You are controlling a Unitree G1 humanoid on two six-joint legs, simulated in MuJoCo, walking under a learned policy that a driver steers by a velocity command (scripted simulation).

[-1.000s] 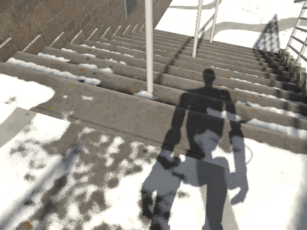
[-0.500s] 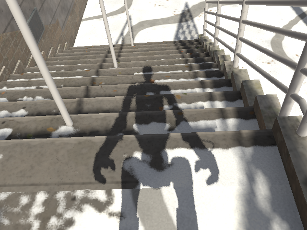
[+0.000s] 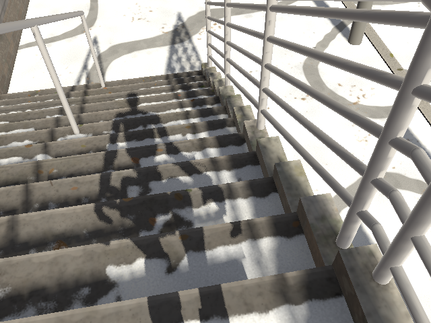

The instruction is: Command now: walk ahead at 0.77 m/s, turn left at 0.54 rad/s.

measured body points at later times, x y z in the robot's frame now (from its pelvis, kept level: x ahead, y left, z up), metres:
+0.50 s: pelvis +0.26 -0.04 +0.04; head +0.27 -0.03 +0.49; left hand +0.24 +0.30 -0.03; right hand +0.53 -0.19 -0.05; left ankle +0.25 +0.09 -0.63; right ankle +0.34 -0.15 -0.71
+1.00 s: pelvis +0.31 +0.02 +0.02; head +0.32 +0.04 +0.47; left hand +0.22 +0.28 -0.09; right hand +0.61 -0.03 -0.06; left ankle +0.26 +0.10 -0.71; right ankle +0.43 -0.06 -0.70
